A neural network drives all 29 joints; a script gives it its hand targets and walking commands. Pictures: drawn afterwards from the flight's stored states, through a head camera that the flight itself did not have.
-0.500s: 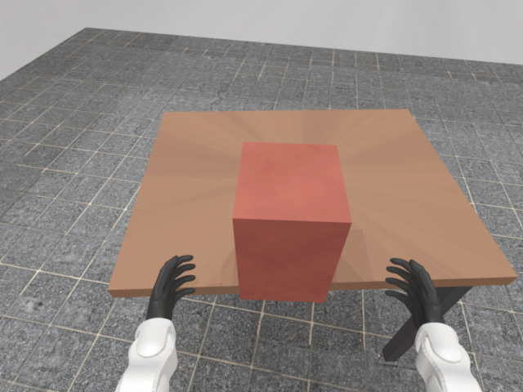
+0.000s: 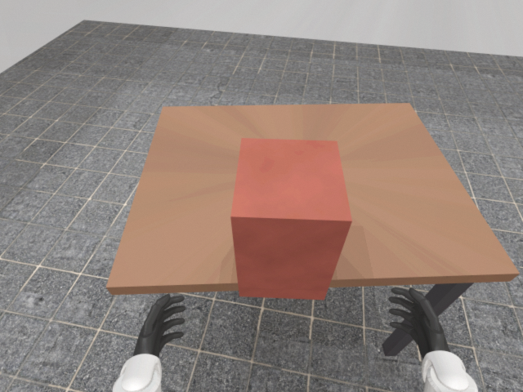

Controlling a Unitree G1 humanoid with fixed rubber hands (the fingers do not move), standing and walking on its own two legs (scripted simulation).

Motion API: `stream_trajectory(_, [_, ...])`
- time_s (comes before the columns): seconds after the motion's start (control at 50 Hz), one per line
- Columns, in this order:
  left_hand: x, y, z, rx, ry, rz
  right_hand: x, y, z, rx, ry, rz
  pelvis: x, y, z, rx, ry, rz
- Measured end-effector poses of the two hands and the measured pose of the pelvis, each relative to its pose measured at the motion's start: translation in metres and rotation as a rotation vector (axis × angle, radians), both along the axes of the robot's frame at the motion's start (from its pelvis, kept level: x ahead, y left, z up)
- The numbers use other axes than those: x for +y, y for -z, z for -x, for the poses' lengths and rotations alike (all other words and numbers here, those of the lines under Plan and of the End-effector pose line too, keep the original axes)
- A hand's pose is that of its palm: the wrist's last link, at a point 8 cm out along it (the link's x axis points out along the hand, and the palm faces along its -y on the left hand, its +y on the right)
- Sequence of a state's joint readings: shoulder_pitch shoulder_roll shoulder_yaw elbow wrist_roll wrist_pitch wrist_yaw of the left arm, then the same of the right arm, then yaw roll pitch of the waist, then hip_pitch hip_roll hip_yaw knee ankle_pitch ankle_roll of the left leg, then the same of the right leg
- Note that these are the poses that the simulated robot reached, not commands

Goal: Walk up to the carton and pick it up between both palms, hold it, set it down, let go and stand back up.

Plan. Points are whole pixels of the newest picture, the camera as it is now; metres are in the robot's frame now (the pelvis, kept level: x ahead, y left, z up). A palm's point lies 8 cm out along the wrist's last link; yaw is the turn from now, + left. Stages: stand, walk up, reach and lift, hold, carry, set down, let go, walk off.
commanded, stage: set down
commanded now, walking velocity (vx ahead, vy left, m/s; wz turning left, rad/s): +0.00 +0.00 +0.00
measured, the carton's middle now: (285, 223) +0.40 -0.04 +0.02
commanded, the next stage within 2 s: let go in 0.48 s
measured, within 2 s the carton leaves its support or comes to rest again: neither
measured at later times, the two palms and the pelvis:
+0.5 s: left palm (145, 372) +0.19 +0.19 -0.08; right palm (428, 361) +0.18 -0.25 -0.06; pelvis +0.00 +0.00 +0.00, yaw +0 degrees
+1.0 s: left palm (140, 379) +0.18 +0.20 -0.08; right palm (430, 367) +0.17 -0.25 -0.07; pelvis +0.00 +0.00 +0.00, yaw +0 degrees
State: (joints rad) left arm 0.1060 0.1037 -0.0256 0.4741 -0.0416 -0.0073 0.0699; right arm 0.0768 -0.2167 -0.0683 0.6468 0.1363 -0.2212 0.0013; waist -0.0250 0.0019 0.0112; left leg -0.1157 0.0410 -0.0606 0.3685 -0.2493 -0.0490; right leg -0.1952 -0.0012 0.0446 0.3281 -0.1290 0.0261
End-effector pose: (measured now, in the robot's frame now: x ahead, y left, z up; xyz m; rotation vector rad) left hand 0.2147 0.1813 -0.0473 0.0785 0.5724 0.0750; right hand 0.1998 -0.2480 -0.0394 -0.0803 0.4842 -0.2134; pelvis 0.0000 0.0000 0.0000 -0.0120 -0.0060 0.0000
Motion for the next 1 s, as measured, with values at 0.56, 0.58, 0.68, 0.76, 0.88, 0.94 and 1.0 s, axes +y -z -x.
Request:
stream_trajectory(0.56, [0.011,0.03,0.025,0.222,0.043,-0.059,0.001,0.024,0.02,0.154,-0.046,0.052,0.001,0.0,-0.002,-0.008,0.0,0.001])
stream_trajectory(0.58, [0.011,0.03,0.026,0.224,0.043,-0.06,0.001,0.024,0.021,0.155,-0.048,0.053,0.001,0.0,-0.002,-0.008,0.0,0.001])
stream_trajectory(0.68, [0.011,0.031,0.027,0.231,0.043,-0.06,0.001,0.024,0.021,0.156,-0.052,0.055,0.0,0.0,-0.001,-0.008,0.0,0.001])
stream_trajectory(0.76, [0.011,0.031,0.027,0.231,0.042,-0.06,0.001,0.024,0.021,0.157,-0.055,0.054,0.0,0.0,-0.001,-0.009,0.0,0.0])
stream_trajectory(0.88, [0.011,0.031,0.029,0.233,0.042,-0.061,0.001,0.025,0.023,0.16,-0.057,0.054,0.0,0.0,-0.001,-0.01,0.0,0.0])
stream_trajectory(0.94, [0.012,0.032,0.03,0.236,0.041,-0.062,0.001,0.025,0.024,0.162,-0.057,0.053,0.0,0.0,0.0,-0.01,0.0,0.0])
stream_trajectory(1.0, [0.017,0.033,0.033,0.221,0.044,-0.077,0.0,0.029,0.027,0.192,-0.064,0.067,-0.001,0.001,0.0,-0.017,0.0,-0.001])
